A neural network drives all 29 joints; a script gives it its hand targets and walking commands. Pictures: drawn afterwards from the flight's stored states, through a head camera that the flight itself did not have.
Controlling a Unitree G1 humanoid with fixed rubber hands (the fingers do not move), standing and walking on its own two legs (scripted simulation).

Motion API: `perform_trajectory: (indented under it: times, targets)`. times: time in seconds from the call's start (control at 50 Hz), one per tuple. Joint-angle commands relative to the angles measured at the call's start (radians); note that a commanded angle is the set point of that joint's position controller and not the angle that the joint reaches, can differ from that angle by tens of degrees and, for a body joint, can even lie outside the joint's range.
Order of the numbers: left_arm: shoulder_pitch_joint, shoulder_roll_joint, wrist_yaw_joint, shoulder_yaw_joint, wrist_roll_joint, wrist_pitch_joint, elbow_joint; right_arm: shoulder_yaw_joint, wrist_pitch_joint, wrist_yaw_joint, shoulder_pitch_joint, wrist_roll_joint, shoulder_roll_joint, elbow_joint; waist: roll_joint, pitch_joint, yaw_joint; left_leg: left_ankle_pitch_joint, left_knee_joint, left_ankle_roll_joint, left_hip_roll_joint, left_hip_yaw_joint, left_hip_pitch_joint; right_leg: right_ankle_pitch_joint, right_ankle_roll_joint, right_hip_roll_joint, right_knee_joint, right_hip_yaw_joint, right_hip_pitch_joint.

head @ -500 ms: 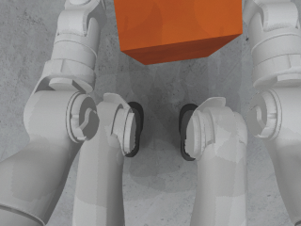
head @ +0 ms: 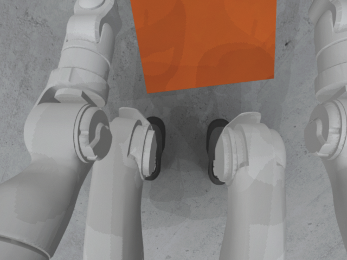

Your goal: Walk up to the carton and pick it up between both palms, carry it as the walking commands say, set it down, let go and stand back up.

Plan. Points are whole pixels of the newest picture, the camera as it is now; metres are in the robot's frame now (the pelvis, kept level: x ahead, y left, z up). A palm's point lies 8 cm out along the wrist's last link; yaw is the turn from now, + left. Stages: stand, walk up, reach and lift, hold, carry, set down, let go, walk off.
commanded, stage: set down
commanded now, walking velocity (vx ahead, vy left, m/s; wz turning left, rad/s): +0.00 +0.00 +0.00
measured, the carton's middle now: (200, 34) +0.46 -0.03 -0.25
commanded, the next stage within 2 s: let go in 1.38 s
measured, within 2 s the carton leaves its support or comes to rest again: neither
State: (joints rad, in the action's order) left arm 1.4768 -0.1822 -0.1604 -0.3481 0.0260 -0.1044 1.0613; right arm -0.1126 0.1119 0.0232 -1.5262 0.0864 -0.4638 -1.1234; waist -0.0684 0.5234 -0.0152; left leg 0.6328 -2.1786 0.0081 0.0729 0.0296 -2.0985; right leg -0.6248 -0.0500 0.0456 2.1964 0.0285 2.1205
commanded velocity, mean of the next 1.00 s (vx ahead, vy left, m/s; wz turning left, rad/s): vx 0.00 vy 0.00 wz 0.00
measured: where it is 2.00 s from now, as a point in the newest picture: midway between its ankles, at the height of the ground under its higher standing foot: (184, 160)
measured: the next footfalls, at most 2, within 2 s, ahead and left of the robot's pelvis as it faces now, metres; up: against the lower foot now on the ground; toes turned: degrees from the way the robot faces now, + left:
none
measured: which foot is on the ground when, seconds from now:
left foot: down 0.00-1.00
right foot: down 0.00-1.00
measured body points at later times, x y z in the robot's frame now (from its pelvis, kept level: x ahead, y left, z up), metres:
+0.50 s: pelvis -0.02 +0.00 +0.05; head +0.35 -0.02 +0.28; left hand +0.56 +0.15 -0.09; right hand +0.57 -0.20 -0.10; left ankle +0.11 +0.11 -0.35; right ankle +0.10 -0.10 -0.35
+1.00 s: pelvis -0.02 +0.00 +0.18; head +0.35 -0.03 +0.43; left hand +0.56 +0.16 +0.08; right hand +0.58 -0.21 +0.07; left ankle +0.11 +0.11 -0.35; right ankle +0.10 -0.10 -0.35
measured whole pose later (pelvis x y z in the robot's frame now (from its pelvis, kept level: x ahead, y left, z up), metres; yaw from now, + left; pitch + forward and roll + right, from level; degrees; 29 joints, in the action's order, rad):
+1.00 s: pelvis -0.02 +0.00 +0.18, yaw +0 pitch +28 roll +2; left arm 1.38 -0.23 -0.22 -0.29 0.09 -0.45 0.52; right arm -0.09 0.41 0.04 -1.53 0.14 -0.50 -0.79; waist -0.02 0.52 -0.02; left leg 0.45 -1.54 0.01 0.07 -0.01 -1.58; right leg -0.45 -0.05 0.05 1.57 -0.01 1.60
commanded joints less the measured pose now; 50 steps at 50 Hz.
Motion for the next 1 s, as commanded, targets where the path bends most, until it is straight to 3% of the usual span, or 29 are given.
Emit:
perform_trajectory:
  times: [0.0, 0.06, 0.08, 0.1, 0.12, 0.16, 0.22, 0.26, 0.3, 0.32, 0.34, 0.36, 0.38, 0.4, 0.44, 0.48, 0.5, 0.54, 0.58, 0.6, 0.62, 0.72, 0.76, 0.82, 0.84, 0.86, 0.9, 0.94, 0.98]
  targets:
    - [0.226, -0.161, 0.003, 0.154, 0.116, 0.042, -0.089, 0.12, -0.041, 0.007, -0.364, 0.119, -0.077, 0.02, 0.162, -1.258, -0.044, -0.485, 0.105, -0.007, 0.004, -0.015, 0.45, 0.494, 0.066, -0.009, -0.136, -0.106, -0.547]
    - [0.324, -0.195, -0.004, 0.131, 0.137, 0.053, -0.311, 0.103, -0.045, 0.02, -0.431, 0.125, -0.11, 0.218, 0.231, -1.526, -0.013, -0.541, 0.083, -0.006, 0.009, 0.0, 0.471, 0.647, 0.063, -0.008, -0.128, -0.116, -0.748]
    - [0.262, -0.229, -0.017, 0.139, 0.122, 0.04, -0.223, 0.077, -0.037, 0.024, -0.382, 0.133, -0.123, 0.154, 0.189, -1.492, -0.012, -0.495, 0.091, -0.011, 0.001, 0.0, 0.501, 0.574, 0.065, 0.001, -0.136, -0.093, -0.693]
    - [0.327, -0.215, -0.028, 0.144, 0.134, 0.035, -0.378, 0.113, -0.038, 0.032, -0.468, 0.16, -0.139, 0.337, 0.188, -1.691, -0.045, -0.618, 0.09, -0.003, 0.008, 0.01, 0.604, 0.676, 0.067, 0.008, -0.14, -0.095, -0.777]
    - [0.273, -0.195, -0.025, 0.178, 0.158, 0.023, -0.314, 0.069, -0.027, 0.035, -0.404, 0.135, -0.146, 0.272, 0.179, -1.654, 0.006, -0.56, 0.102, -0.021, 0.012, -0.009, 0.601, 0.613, 0.056, 0.011, -0.141, -0.087, -0.751]
    - [0.358, -0.185, -0.041, 0.207, 0.165, -0.01, -0.483, 0.116, 0.002, 0.045, -0.509, 0.171, -0.129, 0.447, 0.139, -1.946, -0.009, -0.643, 0.144, -0.022, 0.02, 0.008, 0.813, 0.684, 0.058, 0.022, -0.177, -0.08, -0.928]
    - [0.291, -0.243, -0.072, 0.162, 0.152, -0.089, -0.452, 0.095, 0.06, 0.061, -0.487, 0.157, -0.188, 0.433, 0.192, -1.988, -0.041, -0.519, 0.187, -0.014, 0.022, 0.027, 0.815, 0.574, 0.07, 0.018, -0.208, -0.038, -0.993]
    - [0.305, -0.178, -0.069, 0.186, 0.172, -0.137, -0.426, 0.027, 0.102, 0.059, -0.388, 0.08, -0.217, 0.285, 0.178, -1.83, 0.077, -0.394, 0.215, 0.001, 0.034, 0.041, 0.743, 0.407, 0.049, 0.023, -0.281, -0.027, -0.892]
    - [0.3, -0.136, -0.075, 0.173, 0.15, -0.151, -0.476, 0.046, 0.121, 0.044, -0.399, 0.119, -0.141, 0.361, 0.112, -1.844, -0.003, -0.386, 0.296, 0.002, 0.032, 0.032, 0.8, 0.394, 0.043, 0.028, -0.314, -0.035, -0.896]
    - [0.243, -0.159, -0.081, 0.159, 0.141, -0.17, -0.386, 0.019, 0.126, 0.041, -0.429, 0.092, -0.172, 0.367, 0.17, -1.753, 0.007, -0.343, 0.297, -0.007, 0.033, 0.019, 0.724, 0.349, 0.052, 0.028, -0.337, -0.03, -0.835]
    - [0.234, -0.134, -0.074, 0.171, 0.149, -0.18, -0.471, 0.03, 0.135, 0.039, -0.399, 0.119, -0.145, 0.44, 0.101, -1.919, -0.016, -0.432, 0.313, 0.0, 0.035, 0.024, 0.844, 0.413, 0.047, 0.031, -0.354, -0.046, -0.92]
    - [0.229, -0.146, -0.071, 0.182, 0.167, -0.196, -0.434, 0.002, 0.141, 0.042, -0.4, 0.096, -0.168, 0.483, 0.142, -1.892, 0.031, -0.398, 0.317, 0.0, 0.031, 0.02, 0.813, 0.403, 0.046, 0.031, -0.361, -0.028, -0.929]
    - [0.274, -0.132, -0.066, 0.168, 0.159, -0.187, -0.535, 0.075, 0.154, 0.03, -0.409, 0.165, -0.088, 0.465, 0.129, -1.907, -0.038, -0.375, 0.331, -0.013, 0.03, 0.047, 0.776, 0.39, 0.039, 0.029, -0.397, -0.071, -0.975]
    - [0.282, -0.153, -0.075, 0.196, 0.151, -0.196, -0.601, 0.041, 0.158, 0.032, -0.374, 0.119, -0.128, 0.457, 0.145, -1.988, 0.025, -0.424, 0.333, 0.0, 0.03, 0.019, 0.876, 0.442, 0.043, 0.037, -0.371, -0.032, -0.964]
    - [0.399, -0.164, -0.096, 0.181, 0.173, -0.2, -0.76, -0.01, 0.167, 0.035, -0.475, 0.1, -0.232, 0.556, 0.13, -2.103, 0.03, -0.474, 0.348, 0.006, 0.035, 0.026, 0.917, 0.467, 0.025, 0.044, -0.409, -0.042, -0.997]
    - [0.319, -0.174, -0.09, 0.196, 0.158, -0.24, -0.608, -0.014, 0.189, 0.032, -0.409, 0.101, -0.198, 0.482, 0.12, -2.016, 0.052, -0.405, 0.39, 0.004, 0.029, 0.019, 0.932, 0.395, 0.031, 0.045, -0.444, -0.014, -0.956]
    - [0.321, -0.186, -0.093, 0.159, 0.131, -0.23, -0.652, 0.0, 0.198, 0.035, -0.369, 0.118, -0.16, 0.483, 0.093, -2.037, -0.002, -0.464, 0.399, -0.005, 0.033, 0.028, 0.974, 0.434, 0.034, 0.041, -0.475, -0.05, -0.967]
    - [0.279, -0.229, -0.098, 0.131, 0.112, -0.255, -0.573, -0.001, 0.218, 0.04, -0.404, 0.101, -0.192, 0.509, 0.147, -2.075, -0.012, -0.43, 0.425, -0.01, 0.041, 0.022, 0.965, 0.421, 0.05, 0.04, -0.493, -0.033, -1.035]
    - [0.258, -0.211, -0.094, 0.13, 0.118, -0.25, -0.743, 0.012, 0.222, 0.041, -0.405, 0.138, -0.187, 0.643, 0.158, -2.226, -0.031, -0.544, 0.458, -0.018, 0.049, 0.034, 0.978, 0.617, 0.051, 0.041, -0.499, -0.06, -1.201]
    - [0.287, -0.228, -0.095, 0.115, 0.124, -0.261, -0.748, 0.025, 0.231, 0.038, -0.398, 0.115, -0.198, 0.574, 0.204, -2.239, -0.023, -0.486, 0.48, -0.006, 0.056, 0.039, 0.963, 0.558, 0.06, 0.043, -0.522, -0.058, -1.236]
    - [0.252, -0.188, -0.081, 0.137, 0.121, -0.27, -0.663, -0.001, 0.238, 0.042, -0.336, 0.091, -0.189, 0.487, 0.156, -2.125, 0.014, -0.462, 0.522, -0.006, 0.05, 0.043, 0.92, 0.539, 0.045, 0.037, -0.55, -0.052, -1.205]
    - [0.194, -0.146, -0.061, 0.111, 0.089, -0.279, -0.573, -0.042, 0.236, 0.0, -0.284, 0.068, -0.213, 0.382, 0.128, -1.978, 0.005, -0.437, 0.613, 0.011, 0.04, 0.019, 0.956, 0.46, 0.033, 0.039, -0.647, -0.05, -1.106]
    - [0.203, -0.169, -0.061, 0.099, 0.098, -0.257, -0.706, -0.05, 0.223, 0.003, -0.303, 0.069, -0.179, 0.527, 0.177, -2.148, 0.012, -0.564, 0.618, 0.001, 0.048, 0.003, 1.087, 0.613, 0.041, 0.059, -0.651, -0.047, -1.224]
    - [0.274, -0.224, -0.075, 0.125, 0.124, -0.262, -0.871, 0.009, 0.236, 0.021, -0.352, 0.131, -0.222, 0.674, 0.128, -2.467, -0.022, -0.702, 0.619, 0.004, 0.059, 0.033, 1.192, 0.825, 0.042, 0.047, -0.668, -0.088, -1.468]
    - [0.294, -0.22, -0.077, 0.157, 0.132, -0.276, -0.883, -0.04, 0.245, 0.025, -0.321, 0.108, -0.249, 0.667, 0.089, -2.494, 0.036, -0.714, 0.642, 0.01, 0.055, 0.032, 1.251, 0.812, 0.04, 0.054, -0.713, -0.078, -1.473]
    - [0.266, -0.264, -0.077, 0.11, 0.085, -0.292, -0.779, -0.01, 0.257, 0.03, -0.303, 0.11, -0.201, 0.619, 0.125, -2.392, -0.016, -0.645, 0.689, -0.001, 0.052, 0.035, 1.173, 0.763, 0.047, 0.047, -0.747, -0.088, -1.5]
    - [0.239, -0.199, -0.07, 0.149, 0.132, -0.333, -0.708, -0.038, 0.275, 0.035, -0.32, 0.066, -0.239, 0.563, 0.166, -2.295, 0.059, -0.567, 0.738, 0.003, 0.046, 0.012, 1.145, 0.672, 0.043, 0.039, -0.789, -0.086, -1.509]
    - [0.18, -0.165, -0.05, 0.139, 0.131, -0.336, -0.646, -0.053, 0.281, 0.007, -0.305, 0.073, -0.215, 0.479, 0.114, -2.072, 0.008, -0.472, 0.835, 0.004, 0.041, 0.016, 1.128, 0.525, 0.038, 0.034, -0.864, -0.07, -1.39]
    - [0.183, -0.159, -0.052, 0.134, 0.115, -0.329, -0.687, -0.023, 0.278, -0.007, -0.294, 0.081, -0.169, 0.453, 0.141, -2.143, -0.014, -0.529, 0.843, 0.009, 0.035, 0.011, 1.156, 0.621, 0.046, 0.03, -0.872, -0.092, -1.464]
